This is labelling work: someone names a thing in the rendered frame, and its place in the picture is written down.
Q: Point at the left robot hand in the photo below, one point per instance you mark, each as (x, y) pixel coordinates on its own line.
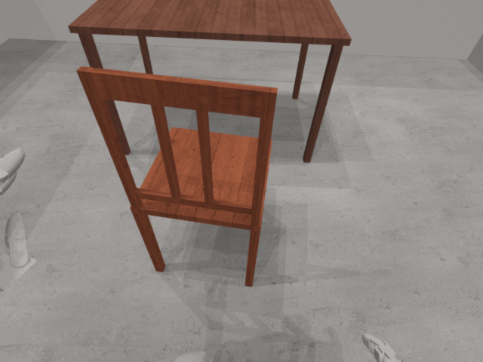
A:
(17, 261)

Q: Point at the table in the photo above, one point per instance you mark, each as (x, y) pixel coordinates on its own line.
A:
(284, 21)

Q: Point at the chair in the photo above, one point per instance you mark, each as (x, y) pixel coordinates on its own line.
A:
(198, 175)

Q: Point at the right robot hand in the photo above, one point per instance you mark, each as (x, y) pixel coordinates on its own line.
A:
(381, 350)

